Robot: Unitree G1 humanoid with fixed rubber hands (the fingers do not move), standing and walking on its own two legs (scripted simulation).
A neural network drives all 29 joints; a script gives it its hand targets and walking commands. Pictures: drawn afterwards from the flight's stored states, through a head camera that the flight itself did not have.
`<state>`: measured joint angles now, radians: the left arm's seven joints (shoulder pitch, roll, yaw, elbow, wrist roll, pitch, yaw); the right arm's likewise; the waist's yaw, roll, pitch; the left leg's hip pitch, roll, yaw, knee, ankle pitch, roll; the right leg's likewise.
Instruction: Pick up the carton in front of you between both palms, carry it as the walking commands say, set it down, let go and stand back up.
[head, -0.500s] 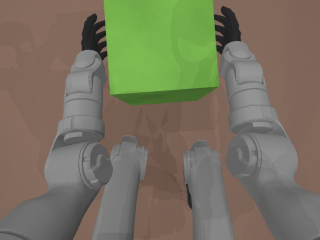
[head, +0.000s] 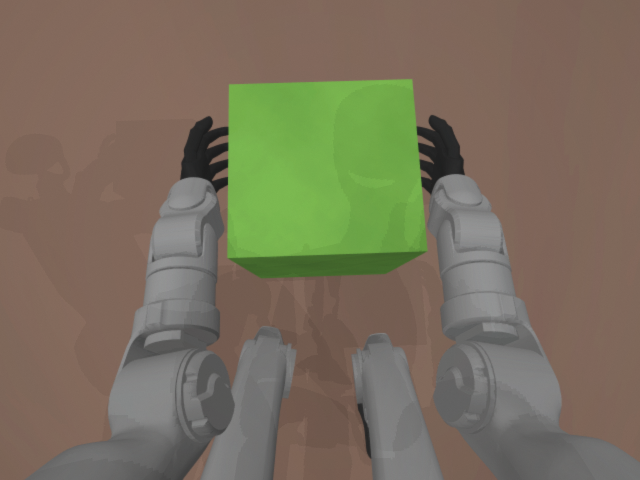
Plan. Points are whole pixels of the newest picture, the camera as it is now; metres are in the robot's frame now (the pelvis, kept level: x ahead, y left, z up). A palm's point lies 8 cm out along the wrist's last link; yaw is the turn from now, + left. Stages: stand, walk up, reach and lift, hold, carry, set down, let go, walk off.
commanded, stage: reach and lift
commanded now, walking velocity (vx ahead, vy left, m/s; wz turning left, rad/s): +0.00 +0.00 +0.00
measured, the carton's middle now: (322, 197) +0.47 +0.02 -0.12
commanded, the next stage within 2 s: hold in 1.92 s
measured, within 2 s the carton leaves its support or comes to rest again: neither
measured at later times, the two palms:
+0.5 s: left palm (143, 161) +0.41 +0.16 +0.11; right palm (519, 166) +0.42 -0.14 +0.11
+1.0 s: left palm (11, 107) +0.37 +0.16 +0.24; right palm out of the picture +0.37 -0.14 +0.24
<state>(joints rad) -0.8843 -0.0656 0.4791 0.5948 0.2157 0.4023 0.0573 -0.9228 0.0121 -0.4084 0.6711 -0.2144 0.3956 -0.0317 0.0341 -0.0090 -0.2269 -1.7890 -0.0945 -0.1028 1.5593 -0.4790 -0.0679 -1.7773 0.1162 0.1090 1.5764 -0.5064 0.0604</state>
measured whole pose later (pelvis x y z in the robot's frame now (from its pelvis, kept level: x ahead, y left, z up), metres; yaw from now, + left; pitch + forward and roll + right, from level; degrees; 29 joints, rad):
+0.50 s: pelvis +0.05 +0.00 +0.14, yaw +0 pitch +24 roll +0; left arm -0.50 -0.13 0.39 0.57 0.22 0.35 0.04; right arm -0.52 0.11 -0.36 0.60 -0.21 0.34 -0.04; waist 0.02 -0.01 -0.21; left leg -1.04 -0.07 -0.13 1.03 -0.40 -0.04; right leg -1.03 0.09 0.13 1.05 -0.42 0.03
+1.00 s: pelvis +0.08 +0.00 +0.22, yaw +1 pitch +0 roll +0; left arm -0.25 -0.15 0.25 0.39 0.25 0.58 0.02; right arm -0.25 0.15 -0.24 0.40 -0.25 0.58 -0.02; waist 0.00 0.00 -0.09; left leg -0.23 -0.05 -0.15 0.47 -0.23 -0.02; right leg -0.21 0.04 0.15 0.47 -0.25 0.02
